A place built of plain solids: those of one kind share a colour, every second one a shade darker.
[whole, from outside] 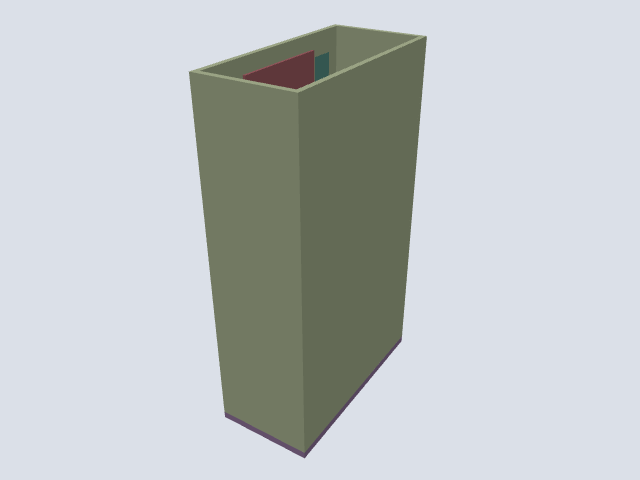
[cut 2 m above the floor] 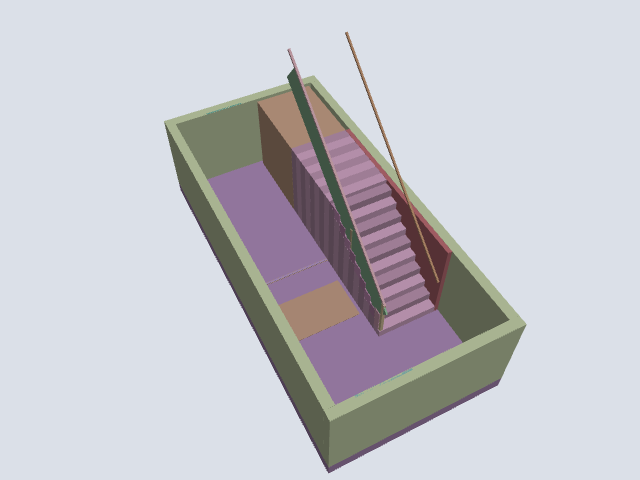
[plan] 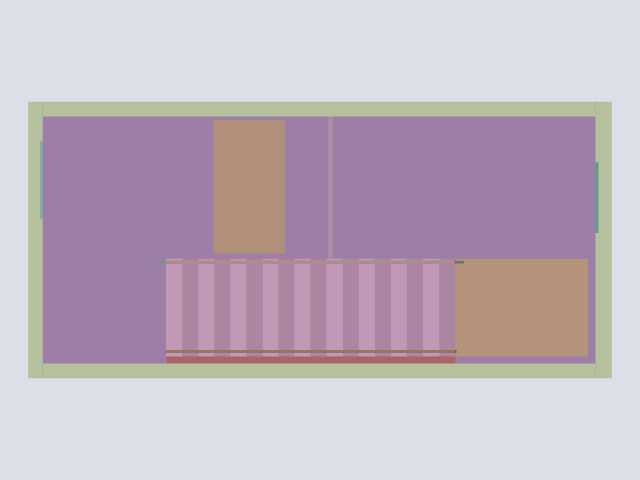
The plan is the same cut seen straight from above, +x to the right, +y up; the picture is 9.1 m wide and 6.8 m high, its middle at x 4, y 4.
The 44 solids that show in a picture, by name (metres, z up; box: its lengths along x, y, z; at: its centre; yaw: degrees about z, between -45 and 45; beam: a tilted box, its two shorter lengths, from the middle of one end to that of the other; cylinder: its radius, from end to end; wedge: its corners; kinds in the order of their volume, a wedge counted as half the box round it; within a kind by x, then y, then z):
{
 "wall_1": {"box": [0.21, 3.92, 13.81], "at": [-0.03, 4.0, 6.91]},
 "wall_2": {"box": [7.83, 0.21, 13.81], "at": [3.99, 2.15, 6.91]},
 "wall_3": {"box": [7.83, 0.21, 13.81], "at": [3.99, 5.86, 6.91]},
 "wall_4": {"box": [0.23, 3.92, 13.81], "at": [8.02, 4.0, 6.91]},
 "tread_slab_1": {"box": [0.24, 1.39, 0.19], "at": [1.94, 3.04, 0.1]},
 "tread_slab_2": {"box": [0.24, 1.39, 0.38], "at": [2.17, 3.04, 0.19]},
 "tread_slab_3": {"box": [0.23, 1.39, 0.57], "at": [2.39, 3.04, 0.29]},
 "tread_slab_4": {"box": [0.24, 1.39, 0.76], "at": [2.62, 3.04, 0.38]},
 "tread_slab_5": {"box": [0.23, 1.39, 0.95], "at": [2.85, 3.04, 0.48]},
 "tread_slab_6": {"box": [0.24, 1.39, 1.14], "at": [3.08, 3.04, 0.57]},
 "tread_slab_7": {"box": [0.23, 1.39, 1.33], "at": [3.3, 3.04, 0.67]},
 "tread_slab_8": {"box": [0.23, 1.39, 1.52], "at": [3.53, 3.04, 0.76]},
 "tread_slab_9": {"box": [0.23, 1.39, 1.71], "at": [3.75, 3.04, 0.86]},
 "tread_slab_10": {"box": [0.23, 1.39, 1.9], "at": [3.98, 3.04, 0.95]},
 "tread_slab_11": {"box": [0.24, 1.39, 2.09], "at": [4.21, 3.04, 1.05]},
 "tread_slab_12": {"box": [0.23, 1.39, 2.28], "at": [4.44, 3.04, 1.14]},
 "tread_slab_13": {"box": [0.24, 1.39, 2.47], "at": [4.67, 3.04, 1.24]},
 "tread_slab_14": {"box": [0.23, 1.39, 2.66], "at": [4.89, 3.04, 1.33]},
 "tread_slab_15": {"box": [0.23, 1.39, 2.85], "at": [5.12, 3.04, 1.43]},
 "tread_slab_16": {"box": [0.24, 1.39, 3.04], "at": [5.35, 3.04, 1.52]},
 "tread_slab_17": {"box": [0.24, 1.39, 3.23], "at": [5.57, 3.04, 1.62]},
 "tread_slab_18": {"box": [0.24, 1.39, 3.42], "at": [5.8, 3.04, 1.71]},
 "floor_slab_1": {"box": [8.27, 3.92, 0.3], "at": [4.0, 4.0, -0.15]},
 "landing_slab_1": {"box": [1.89, 1.39, 3.61], "at": [6.86, 3.04, 1.81]},
 "wall_wall_1": {"box": [4.1, 0.1, 13.23], "at": [3.87, 2.3, 6.62]},
 "door_leaf_1": {"box": [1.01, 0.045, 2.09], "at": [1.12, 2.23, 11.88]},
 "door_leaf_2": {"box": [0.045, 1.01, 2.09], "at": [7.92, 4.6, 1.04]},
 "corr_mat_top_1": {"box": [1.01, 1.9, 0.09], "at": [3.0, 4.75, -0.04]},
 "panel_sheet_1": {"beam": [0.57, 0.039], "from": [1.89, 3.69, 0.73], "to": [5.85, 3.69, 4.04]},
 "door_front_leaf_1": {"box": [0.045, 1.1, 2.11], "at": [0.05, 4.85, 1.05]},
 "rail_top_1": {"beam": [0.05, 0.05], "from": [1.82, 3.69, 1.1], "to": [5.92, 3.69, 4.52]},
 "corr_cablecover_1": {"box": [0.07, 2.02, 0.09], "at": [4.15, 4.74, -0.04]},
 "handrail_rail_1": {"beam": [0.045, 0.045], "from": [1.82, 2.42, 1.1], "to": [5.92, 2.42, 4.52]},
 "kick_plate_1": {"box": [0.2, 0.016, 0.31], "at": [2.18, 3.73, 0.53]},
 "kick_plate_2": {"box": [0.23, 0.016, 0.3], "at": [2.39, 3.73, 0.72]},
 "kick_plate_3": {"box": [0.23, 0.016, 0.31], "at": [2.62, 3.73, 0.91]},
 "kick_plate_4": {"box": [0.23, 0.016, 0.3], "at": [2.84, 3.73, 1.1]},
 "kick_plate_5": {"box": [0.23, 0.016, 0.31], "at": [3.07, 3.73, 1.29]},
 "kick_plate_6": {"box": [0.22, 0.016, 0.3], "at": [3.3, 3.73, 1.48]},
 "kick_plate_7": {"box": [0.23, 0.016, 0.3], "at": [3.52, 3.73, 1.67]},
 "kick_plate_8": {"box": [0.23, 0.016, 0.3], "at": [3.75, 3.73, 1.86]},
 "corr_cablecover_top_1": {"box": [0.043, 2.02, 0.09], "at": [4.15, 4.74, -0.03]},
 "posts_1": {"box": [0.07, 0.07, 0.94], "at": [1.86, 3.69, 0.66]},
 "kick_end_plate_1": {"box": [0.15, 0.016, 0.55], "at": [1.97, 3.73, 0.47]}
}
